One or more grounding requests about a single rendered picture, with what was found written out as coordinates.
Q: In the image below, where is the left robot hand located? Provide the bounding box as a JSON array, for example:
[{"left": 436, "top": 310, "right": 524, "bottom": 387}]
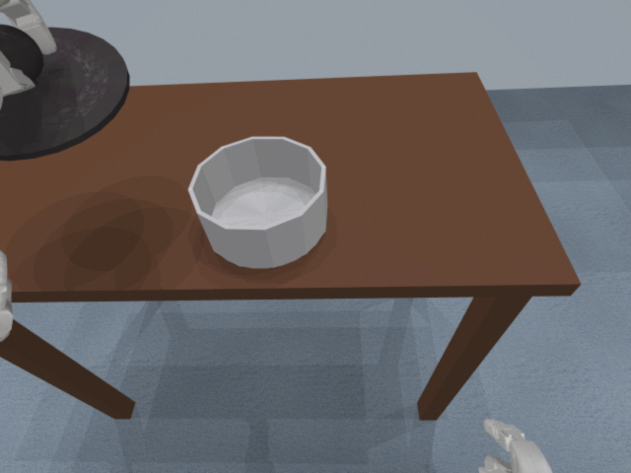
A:
[{"left": 0, "top": 0, "right": 57, "bottom": 97}]

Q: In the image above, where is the pot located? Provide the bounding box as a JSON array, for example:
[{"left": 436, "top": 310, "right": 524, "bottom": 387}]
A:
[{"left": 188, "top": 137, "right": 327, "bottom": 268}]

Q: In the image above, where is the lid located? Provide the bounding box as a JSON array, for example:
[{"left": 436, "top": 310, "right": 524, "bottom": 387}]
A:
[{"left": 0, "top": 28, "right": 130, "bottom": 161}]

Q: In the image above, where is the knob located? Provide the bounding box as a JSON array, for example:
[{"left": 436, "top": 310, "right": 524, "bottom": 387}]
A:
[{"left": 0, "top": 25, "right": 43, "bottom": 81}]

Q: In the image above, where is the table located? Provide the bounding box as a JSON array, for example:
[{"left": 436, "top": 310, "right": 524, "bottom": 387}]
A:
[{"left": 0, "top": 72, "right": 582, "bottom": 421}]

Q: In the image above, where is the right robot hand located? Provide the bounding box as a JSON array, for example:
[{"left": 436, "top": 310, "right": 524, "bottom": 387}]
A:
[{"left": 478, "top": 419, "right": 553, "bottom": 473}]

